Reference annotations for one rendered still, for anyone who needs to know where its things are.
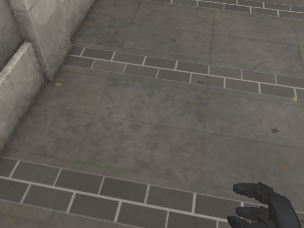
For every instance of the right robot hand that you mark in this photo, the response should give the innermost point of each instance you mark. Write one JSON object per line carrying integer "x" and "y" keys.
{"x": 280, "y": 213}

